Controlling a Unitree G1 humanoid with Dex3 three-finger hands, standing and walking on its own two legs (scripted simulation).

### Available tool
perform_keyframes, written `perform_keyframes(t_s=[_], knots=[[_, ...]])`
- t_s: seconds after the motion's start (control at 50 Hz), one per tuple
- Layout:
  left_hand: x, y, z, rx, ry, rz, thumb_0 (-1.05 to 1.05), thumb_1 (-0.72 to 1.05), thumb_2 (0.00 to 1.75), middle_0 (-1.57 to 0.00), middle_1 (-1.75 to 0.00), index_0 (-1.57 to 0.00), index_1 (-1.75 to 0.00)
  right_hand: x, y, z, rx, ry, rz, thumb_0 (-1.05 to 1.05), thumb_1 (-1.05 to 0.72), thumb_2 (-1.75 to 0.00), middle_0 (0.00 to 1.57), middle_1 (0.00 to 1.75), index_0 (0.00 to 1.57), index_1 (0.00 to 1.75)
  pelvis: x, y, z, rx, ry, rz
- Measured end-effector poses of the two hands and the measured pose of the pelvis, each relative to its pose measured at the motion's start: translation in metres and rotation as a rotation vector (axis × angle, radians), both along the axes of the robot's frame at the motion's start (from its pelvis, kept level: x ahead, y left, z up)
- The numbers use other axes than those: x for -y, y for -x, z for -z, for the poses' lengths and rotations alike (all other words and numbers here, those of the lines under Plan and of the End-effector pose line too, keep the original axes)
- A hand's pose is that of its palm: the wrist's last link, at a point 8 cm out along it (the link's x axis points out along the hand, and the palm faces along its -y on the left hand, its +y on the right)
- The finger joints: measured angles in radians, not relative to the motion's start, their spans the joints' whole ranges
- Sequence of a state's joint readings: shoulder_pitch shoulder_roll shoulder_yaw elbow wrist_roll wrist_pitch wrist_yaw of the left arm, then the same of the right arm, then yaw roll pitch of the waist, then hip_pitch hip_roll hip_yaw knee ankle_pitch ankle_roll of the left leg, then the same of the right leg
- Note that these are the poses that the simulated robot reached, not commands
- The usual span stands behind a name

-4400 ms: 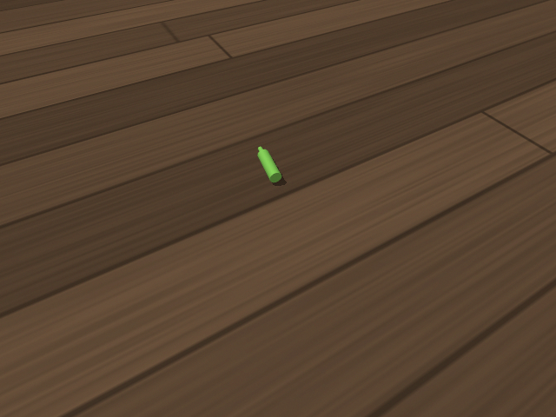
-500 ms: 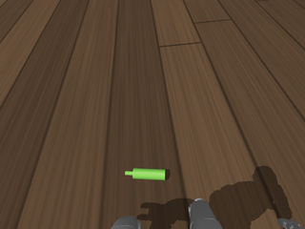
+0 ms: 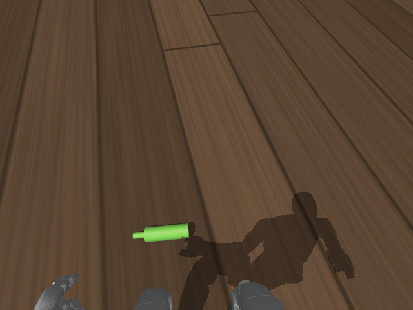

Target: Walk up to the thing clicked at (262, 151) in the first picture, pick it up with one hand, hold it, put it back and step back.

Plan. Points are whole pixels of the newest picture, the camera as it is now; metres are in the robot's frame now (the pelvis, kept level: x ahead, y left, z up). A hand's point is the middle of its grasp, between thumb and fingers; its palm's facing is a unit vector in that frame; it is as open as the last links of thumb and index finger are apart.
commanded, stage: walk up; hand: left
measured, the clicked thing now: (161, 233) +0.46 +0.18 -0.70
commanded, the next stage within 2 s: stand in 1.34 s
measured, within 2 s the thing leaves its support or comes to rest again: neither
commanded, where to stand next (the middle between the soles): +0.07 -0.03 m, yaw +4 degrees
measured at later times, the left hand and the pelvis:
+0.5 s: hand out of the picture +0.10 +0.25 -0.12, palm faces +0.02 -0.93 -0.36, open 7.4 cm; pelvis +0.01 -0.02 +0.03, yaw +1 degrees
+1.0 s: hand out of the picture +0.11 +0.25 -0.11, palm faces +0.05 -0.95 -0.31, open 7.4 cm; pelvis +0.02 +0.00 +0.04, yaw +2 degrees
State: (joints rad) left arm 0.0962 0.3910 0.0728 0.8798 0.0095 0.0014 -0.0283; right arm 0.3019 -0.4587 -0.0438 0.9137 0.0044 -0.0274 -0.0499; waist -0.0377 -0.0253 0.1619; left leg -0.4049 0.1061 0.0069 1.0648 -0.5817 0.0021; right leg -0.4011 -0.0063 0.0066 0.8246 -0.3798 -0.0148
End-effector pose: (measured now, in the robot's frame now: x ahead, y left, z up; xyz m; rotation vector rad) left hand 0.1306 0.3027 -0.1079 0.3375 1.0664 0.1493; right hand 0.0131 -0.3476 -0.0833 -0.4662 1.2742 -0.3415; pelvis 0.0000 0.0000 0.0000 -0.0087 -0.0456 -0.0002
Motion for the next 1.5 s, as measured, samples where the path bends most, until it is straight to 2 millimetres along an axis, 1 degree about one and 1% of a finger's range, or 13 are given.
perform_keyframes(t_s=[0.1, 0.14, 0.2, 0.28, 0.36, 0.42, 0.48, 0.56, 0.7, 0.82, 1.12, 1.32, 1.5], knots=[[0.007, 0.001, -0.007, -0.001, -0.003, 0.000, 0.01, 0.90, 0.90, -0.21, -0.30, -0.21, -0.30, -0.010, -0.029, 0.007, 0.094, -0.051, -0.030, 0.01, -0.90, -0.89, 0.20, 0.30, 0.21, 0.30, -0.001, -0.005, -0.003, 0.000, -0.009, 0.009], [0.005, 0.000, -0.005, 0.000, -0.004, -0.008, 0.01, 0.90, 0.90, -0.21, -0.30, -0.21, -0.30, -0.016, -0.035, 0.013, 0.113, -0.068, -0.041, 0.00, -0.90, -0.89, 0.20, 0.30, 0.21, 0.30, -0.003, -0.005, 0.001, 0.005, -0.021, 0.008], [0.003, 0.004, -0.007, -0.015, -0.012, -0.038, 0.01, 0.90, 0.90, -0.21, -0.30, -0.21, -0.30, -0.026, -0.041, 0.018, 0.111, -0.109, -0.060, 0.00, -0.90, -0.89, 0.20, 0.30, 0.21, 0.30, 0.001, -0.006, -0.001, 0.003, -0.025, 0.005], [0.002, 0.018, -0.013, -0.036, -0.032, -0.077, 0.01, 0.90, 0.90, -0.21, -0.30, -0.21, -0.30, -0.029, -0.054, 0.023, 0.092, -0.153, -0.080, 0.00, -0.90, -0.89, 0.20, 0.30, 0.21, 0.30, 0.012, -0.007, -0.006, -0.002, -0.013, -0.003], [0.005, 0.037, -0.019, -0.103, -0.044, -0.097, 0.01, 0.90, 0.90, -0.21, -0.29, -0.20, -0.30, -0.029, -0.069, 0.021, 0.093, -0.181, -0.081, 0.00, -0.90, -0.89, 0.20, 0.30, 0.21, 0.30, 0.016, -0.009, -0.014, -0.012, -0.031, -0.008], [0.009, 0.043, -0.024, -0.136, -0.040, -0.109, 0.01, 0.90, 0.90, -0.21, -0.29, -0.20, -0.30, -0.027, -0.078, 0.018, 0.092, -0.187, -0.086, 0.00, -0.90, -0.89, 0.20, 0.30, 0.21, 0.30, 0.016, -0.011, -0.020, -0.016, -0.031, -0.012], [0.013, 0.044, -0.026, -0.138, -0.027, -0.118, 0.01, 0.90, 0.90, -0.21, -0.29, -0.20, -0.30, -0.025, -0.086, 0.014, 0.089, -0.183, -0.091, 0.00, -0.90, -0.89, 0.20, 0.30, 0.21, 0.30, 0.016, -0.012, -0.024, -0.014, -0.030, -0.016], [0.018, 0.038, -0.027, -0.123, -0.007, -0.123, 0.01, 0.90, 0.90, -0.21, -0.29, -0.20, -0.30, -0.025, -0.094, 0.008, 0.092, -0.175, -0.094, 0.00, -0.90, -0.89, 0.20, 0.30, 0.21, 0.30, 0.015, -0.013, -0.028, -0.010, -0.027, -0.021], [0.021, 0.023, -0.028, -0.083, 0.031, -0.119, 0.01, 0.90, 0.90, -0.21, -0.29, -0.20, -0.30, -0.030, -0.101, -0.005, 0.102, -0.166, -0.104, 0.00, -0.90, -0.89, 0.20, 0.30, 0.21, 0.30, 0.012, -0.012, -0.034, -0.007, -0.016, -0.027], [0.018, 0.019, -0.029, -0.081, 0.044, -0.117, 0.01, 0.90, 0.90, -0.21, -0.29, -0.20, -0.30, -0.035, -0.100, -0.010, 0.100, -0.167, -0.105, 0.00, -0.90, -0.89, 0.20, 0.30, 0.21, 0.30, 0.009, -0.013, -0.038, -0.012, -0.009, -0.029], [0.003, 0.038, -0.031, -0.132, 0.026, -0.153, 0.01, 0.90, 0.90, -0.21, -0.29, -0.20, -0.30, -0.049, -0.099, -0.009, 0.074, -0.182, -0.102, 0.00, -0.90, -0.89, 0.20, 0.30, 0.21, 0.30, 0.003, -0.017, -0.041, -0.014, -0.003, -0.043], [0.005, 0.051, -0.030, -0.153, 0.030, -0.173, 0.01, 0.90, 0.90, -0.21, -0.29, -0.20, -0.30, -0.053, -0.110, -0.009, 0.085, -0.194, -0.119, 0.00, -0.90, -0.89, 0.20, 0.30, 0.21, 0.30, 0.003, -0.019, -0.042, -0.014, -0.003, -0.052], [0.010, 0.053, -0.032, -0.158, 0.026, -0.157, 0.01, 0.90, 0.90, -0.21, -0.29, -0.20, -0.30, -0.054, -0.117, -0.009, 0.087, -0.206, -0.121, 0.00, -0.90, -0.89, 0.20, 0.30, 0.21, 0.30, 0.003, -0.023, -0.045, -0.009, -0.006, -0.048]])
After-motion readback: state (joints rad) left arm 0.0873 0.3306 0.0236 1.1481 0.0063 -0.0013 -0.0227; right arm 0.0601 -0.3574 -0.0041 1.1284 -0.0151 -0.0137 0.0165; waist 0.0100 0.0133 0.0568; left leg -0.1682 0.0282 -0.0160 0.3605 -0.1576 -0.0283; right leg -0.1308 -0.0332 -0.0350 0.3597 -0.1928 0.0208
